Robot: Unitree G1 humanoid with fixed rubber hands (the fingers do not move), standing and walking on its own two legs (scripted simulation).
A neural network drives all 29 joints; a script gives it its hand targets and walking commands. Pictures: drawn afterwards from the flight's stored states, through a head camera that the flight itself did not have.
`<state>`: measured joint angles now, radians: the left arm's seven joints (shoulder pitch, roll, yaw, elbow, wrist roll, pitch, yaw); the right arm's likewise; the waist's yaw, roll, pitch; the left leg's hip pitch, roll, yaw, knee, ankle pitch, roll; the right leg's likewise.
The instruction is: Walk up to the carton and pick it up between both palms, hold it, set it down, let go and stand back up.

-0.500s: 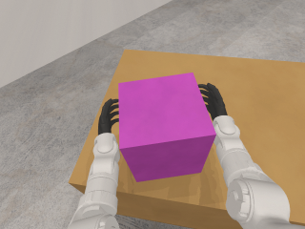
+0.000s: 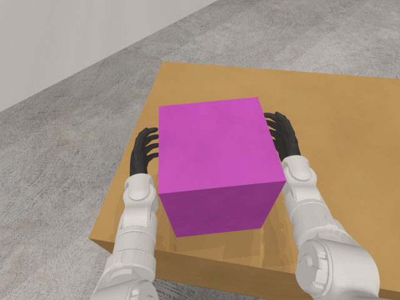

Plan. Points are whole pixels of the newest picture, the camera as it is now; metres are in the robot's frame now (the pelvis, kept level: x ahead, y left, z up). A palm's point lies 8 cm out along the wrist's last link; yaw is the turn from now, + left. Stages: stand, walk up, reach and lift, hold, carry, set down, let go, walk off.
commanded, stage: set down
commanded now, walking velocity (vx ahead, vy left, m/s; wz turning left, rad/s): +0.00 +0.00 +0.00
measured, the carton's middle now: (214, 172) +0.39 +0.03 -0.02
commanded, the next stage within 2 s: none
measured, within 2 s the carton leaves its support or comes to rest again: neither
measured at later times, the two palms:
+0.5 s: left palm (140, 180) +0.35 +0.19 -0.01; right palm (282, 153) +0.44 -0.12 +0.01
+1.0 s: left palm (138, 184) +0.34 +0.20 -0.02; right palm (291, 158) +0.44 -0.14 -0.01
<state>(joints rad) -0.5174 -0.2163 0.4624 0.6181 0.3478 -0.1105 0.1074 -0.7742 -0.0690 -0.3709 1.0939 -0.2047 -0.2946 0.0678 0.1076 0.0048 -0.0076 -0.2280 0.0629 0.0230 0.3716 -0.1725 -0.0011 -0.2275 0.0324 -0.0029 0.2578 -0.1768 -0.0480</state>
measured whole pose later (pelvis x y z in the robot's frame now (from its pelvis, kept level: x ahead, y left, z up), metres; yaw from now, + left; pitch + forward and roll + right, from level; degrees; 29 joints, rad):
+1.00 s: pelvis +0.00 +0.00 -0.01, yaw +0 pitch +22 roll +1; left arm -0.56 -0.09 0.35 1.00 0.10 -0.37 0.19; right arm -0.85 -0.28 0.15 1.43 0.20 -0.53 0.00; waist 0.14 0.00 -0.16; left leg -0.49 0.07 0.02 0.37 -0.15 -0.06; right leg -0.54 0.03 0.00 0.36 -0.16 -0.05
